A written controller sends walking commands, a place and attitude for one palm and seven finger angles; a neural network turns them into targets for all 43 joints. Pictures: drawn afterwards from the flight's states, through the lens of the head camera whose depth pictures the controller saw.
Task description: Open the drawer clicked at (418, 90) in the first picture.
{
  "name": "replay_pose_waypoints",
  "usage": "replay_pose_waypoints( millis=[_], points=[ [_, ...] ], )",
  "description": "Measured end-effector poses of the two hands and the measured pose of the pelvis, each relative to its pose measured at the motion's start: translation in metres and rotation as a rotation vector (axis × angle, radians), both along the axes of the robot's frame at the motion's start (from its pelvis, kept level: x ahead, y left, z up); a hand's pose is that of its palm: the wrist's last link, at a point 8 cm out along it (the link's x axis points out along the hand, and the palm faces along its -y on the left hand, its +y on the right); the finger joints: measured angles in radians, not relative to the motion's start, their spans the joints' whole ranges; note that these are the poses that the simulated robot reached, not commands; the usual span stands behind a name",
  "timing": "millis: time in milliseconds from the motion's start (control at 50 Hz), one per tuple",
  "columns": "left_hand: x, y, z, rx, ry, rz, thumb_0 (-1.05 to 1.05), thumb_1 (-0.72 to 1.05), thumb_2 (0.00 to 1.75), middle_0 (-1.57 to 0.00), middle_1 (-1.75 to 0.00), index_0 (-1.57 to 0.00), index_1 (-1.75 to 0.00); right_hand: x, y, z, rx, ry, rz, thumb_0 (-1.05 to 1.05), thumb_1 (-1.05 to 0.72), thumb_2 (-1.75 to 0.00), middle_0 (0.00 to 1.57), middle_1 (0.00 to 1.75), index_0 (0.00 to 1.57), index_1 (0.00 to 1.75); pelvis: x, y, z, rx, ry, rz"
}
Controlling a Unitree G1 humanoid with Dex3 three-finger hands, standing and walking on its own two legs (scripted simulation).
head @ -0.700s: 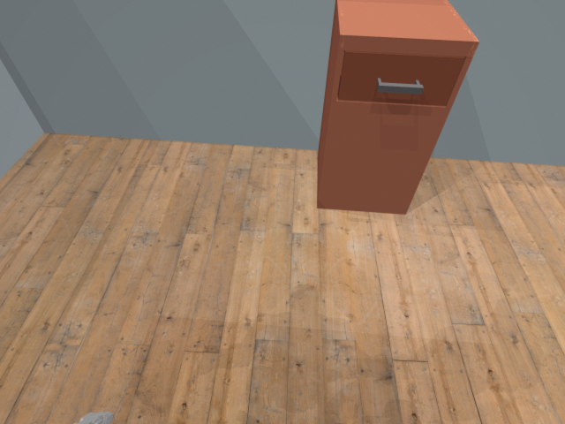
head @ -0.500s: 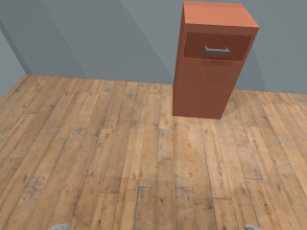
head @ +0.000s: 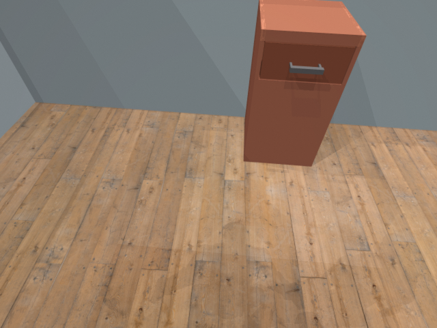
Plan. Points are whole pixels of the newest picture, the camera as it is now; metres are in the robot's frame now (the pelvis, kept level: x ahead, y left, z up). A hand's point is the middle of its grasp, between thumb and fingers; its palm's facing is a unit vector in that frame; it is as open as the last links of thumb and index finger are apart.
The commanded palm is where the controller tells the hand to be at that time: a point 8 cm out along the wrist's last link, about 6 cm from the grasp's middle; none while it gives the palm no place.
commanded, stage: stand and wait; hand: left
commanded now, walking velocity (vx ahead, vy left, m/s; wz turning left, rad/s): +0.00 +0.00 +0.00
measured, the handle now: (305, 67) +1.19 -0.33 -0.10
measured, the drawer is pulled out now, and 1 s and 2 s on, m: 0.00 0.00 0.00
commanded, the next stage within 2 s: look at it before walking up in 0.16 s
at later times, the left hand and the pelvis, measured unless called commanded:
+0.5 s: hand out of the picture +0.07 +0.24 -0.16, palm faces -0.04 -0.94 -0.32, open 7.4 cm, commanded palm none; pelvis +0.00 +0.00 +0.00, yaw +0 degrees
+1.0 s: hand out of the picture +0.07 +0.24 -0.16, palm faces -0.05 -0.94 -0.33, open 7.4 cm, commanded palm none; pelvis +0.00 +0.00 +0.00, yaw -3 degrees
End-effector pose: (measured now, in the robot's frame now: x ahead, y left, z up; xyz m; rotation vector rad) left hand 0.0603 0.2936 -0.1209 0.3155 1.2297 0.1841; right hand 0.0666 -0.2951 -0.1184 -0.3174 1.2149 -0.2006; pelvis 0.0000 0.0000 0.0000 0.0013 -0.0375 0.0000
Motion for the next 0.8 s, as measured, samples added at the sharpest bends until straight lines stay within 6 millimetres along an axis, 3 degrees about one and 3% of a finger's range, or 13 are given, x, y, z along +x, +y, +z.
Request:
replay_pose_waypoints(
  millis=[340, 800],
  points=[
    [0.003, -0.006, 0.001, -0.009, -0.017, -0.013, 0.01, 0.9, 0.9, -0.2, -0.3, -0.21, -0.3, -0.006, 0.003, -0.001, 0.015, -0.001, -0.001, 0.01, -0.91, -0.9, 0.21, 0.3, 0.2, 0.3, -0.005, -0.002, 0.001, 0.001, 0.004, -0.002],
    [0.007, -0.007, 0.002, -0.004, -0.013, -0.009, 0.01, 0.9, 0.9, -0.2, -0.3, -0.21, -0.3, 0.008, -0.002, 0.002, 0.008, -0.017, 0.007, 0.01, -0.91, -0.9, 0.21, 0.3, 0.2, 0.3, 0.0, -0.005, 0.002, 0.0, 0.005, -0.002]
  ],
)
